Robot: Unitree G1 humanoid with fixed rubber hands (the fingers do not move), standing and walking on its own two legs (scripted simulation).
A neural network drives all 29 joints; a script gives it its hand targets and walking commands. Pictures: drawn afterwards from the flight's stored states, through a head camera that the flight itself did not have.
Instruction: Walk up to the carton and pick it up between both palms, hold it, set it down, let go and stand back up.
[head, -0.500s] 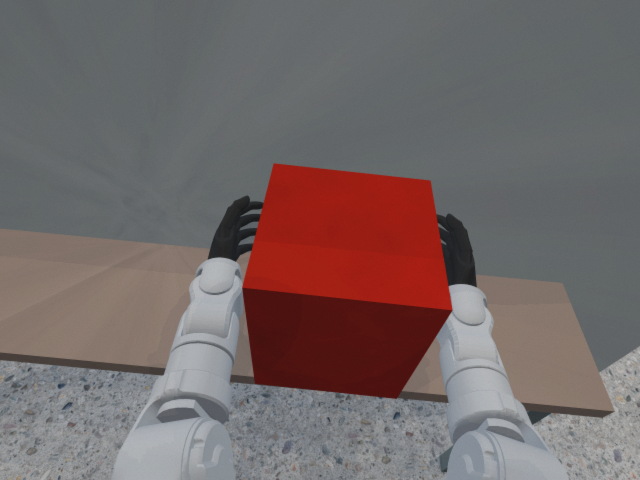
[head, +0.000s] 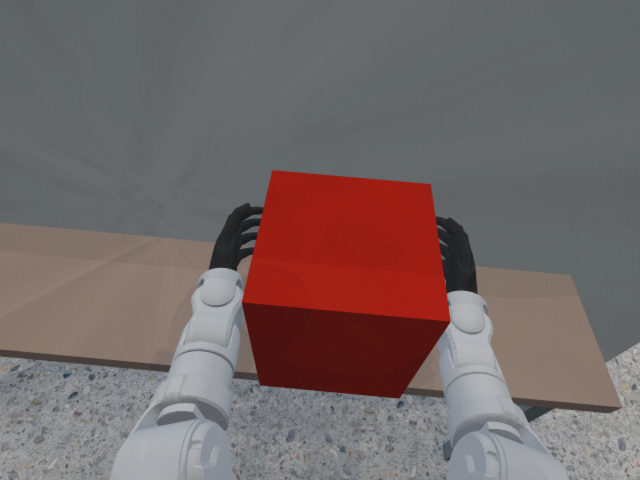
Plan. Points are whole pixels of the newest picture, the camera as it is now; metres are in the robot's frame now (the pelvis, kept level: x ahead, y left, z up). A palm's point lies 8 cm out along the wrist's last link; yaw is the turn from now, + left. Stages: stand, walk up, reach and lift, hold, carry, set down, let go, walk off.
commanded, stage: set down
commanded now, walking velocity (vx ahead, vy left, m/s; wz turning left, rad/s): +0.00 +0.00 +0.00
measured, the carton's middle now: (339, 291) +0.38 -0.03 +0.00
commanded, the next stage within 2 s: none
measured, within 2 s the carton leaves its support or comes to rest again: neither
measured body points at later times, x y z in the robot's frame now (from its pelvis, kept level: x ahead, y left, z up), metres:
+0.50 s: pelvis +0.00 +0.00 +0.00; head +0.04 +0.01 +0.45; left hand +0.40 +0.12 +0.05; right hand +0.38 -0.18 +0.05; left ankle -0.02 +0.13 -0.75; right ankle +0.00 -0.12 -0.75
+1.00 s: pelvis +0.00 +0.00 +0.00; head +0.04 +0.01 +0.45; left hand +0.40 +0.12 +0.04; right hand +0.38 -0.18 +0.04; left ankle -0.02 +0.13 -0.75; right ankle +0.00 -0.12 -0.75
